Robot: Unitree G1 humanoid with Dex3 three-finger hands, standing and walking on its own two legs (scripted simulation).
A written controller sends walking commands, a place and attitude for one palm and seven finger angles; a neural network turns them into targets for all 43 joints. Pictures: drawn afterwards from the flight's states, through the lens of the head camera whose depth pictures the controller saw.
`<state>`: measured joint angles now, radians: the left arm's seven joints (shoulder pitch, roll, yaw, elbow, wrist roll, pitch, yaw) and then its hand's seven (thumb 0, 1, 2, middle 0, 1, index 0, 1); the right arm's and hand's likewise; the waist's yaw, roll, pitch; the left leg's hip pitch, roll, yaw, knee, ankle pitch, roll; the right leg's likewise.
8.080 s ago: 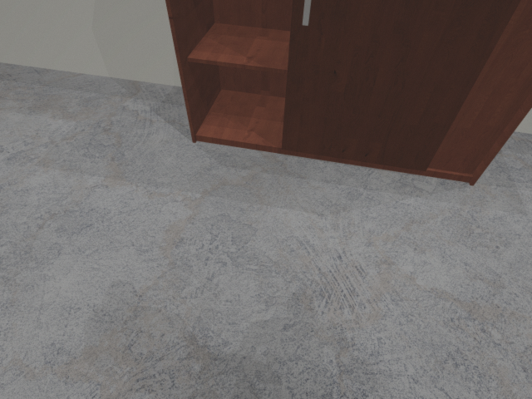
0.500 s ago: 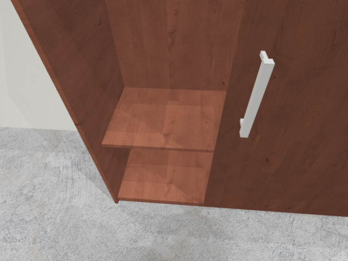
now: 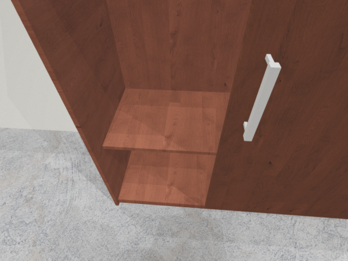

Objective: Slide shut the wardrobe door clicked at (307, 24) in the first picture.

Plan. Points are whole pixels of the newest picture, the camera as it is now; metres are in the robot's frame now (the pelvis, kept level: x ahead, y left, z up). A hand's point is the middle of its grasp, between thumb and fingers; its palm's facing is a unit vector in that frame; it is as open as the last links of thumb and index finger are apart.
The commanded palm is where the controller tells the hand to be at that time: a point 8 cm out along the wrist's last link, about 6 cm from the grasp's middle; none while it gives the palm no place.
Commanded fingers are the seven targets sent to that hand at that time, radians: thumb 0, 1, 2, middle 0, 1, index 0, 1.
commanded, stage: look again from close up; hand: right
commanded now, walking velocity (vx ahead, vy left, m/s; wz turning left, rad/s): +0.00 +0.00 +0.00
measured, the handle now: (257, 102) +0.51 -0.20 +0.10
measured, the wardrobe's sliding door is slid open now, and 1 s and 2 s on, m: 0.52 0.52 0.52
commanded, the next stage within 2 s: none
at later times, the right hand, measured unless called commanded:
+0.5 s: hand out of the picture -0.03 -0.14 -0.18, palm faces +0.07 +0.99 -0.12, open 7.4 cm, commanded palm none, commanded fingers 0.00 -0.90 -0.90 0.20 0.30 0.20 0.30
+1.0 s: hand out of the picture -0.02 -0.14 -0.18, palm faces +0.07 +0.99 -0.12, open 7.4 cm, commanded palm none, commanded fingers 0.00 -0.90 -0.90 0.20 0.30 0.20 0.30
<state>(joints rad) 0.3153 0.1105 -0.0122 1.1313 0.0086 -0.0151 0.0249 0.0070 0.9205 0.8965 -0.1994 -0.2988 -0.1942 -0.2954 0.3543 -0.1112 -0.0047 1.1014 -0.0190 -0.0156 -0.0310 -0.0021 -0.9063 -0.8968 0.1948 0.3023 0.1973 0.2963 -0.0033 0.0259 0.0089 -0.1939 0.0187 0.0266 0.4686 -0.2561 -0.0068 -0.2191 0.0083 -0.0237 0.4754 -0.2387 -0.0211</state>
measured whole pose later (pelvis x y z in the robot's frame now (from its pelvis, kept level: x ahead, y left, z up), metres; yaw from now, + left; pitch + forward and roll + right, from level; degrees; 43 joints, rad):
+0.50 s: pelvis +0.01 +0.00 +0.00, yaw +0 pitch -1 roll +0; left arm 0.32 0.10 -0.01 1.14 0.01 -0.02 0.03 0.01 0.92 0.90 -0.20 -0.30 -0.19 -0.30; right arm 0.37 -0.11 0.00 1.11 -0.02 -0.02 -0.03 0.00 -0.91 -0.90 0.19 0.30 0.20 0.30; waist -0.01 0.03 0.01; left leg -0.17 0.01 0.04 0.45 -0.26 0.00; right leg -0.20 0.00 -0.01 0.47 -0.24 -0.02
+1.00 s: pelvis +0.01 +0.00 +0.00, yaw -1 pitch -1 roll +0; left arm 0.33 0.10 -0.02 1.14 0.01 -0.02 0.03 0.01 0.92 0.90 -0.20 -0.30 -0.19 -0.30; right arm 0.37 -0.11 0.00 1.12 -0.02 -0.02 -0.03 0.00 -0.91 -0.90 0.19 0.30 0.20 0.30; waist -0.01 0.03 0.01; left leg -0.16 0.02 0.04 0.44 -0.26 -0.01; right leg -0.19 0.01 -0.01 0.46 -0.25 -0.02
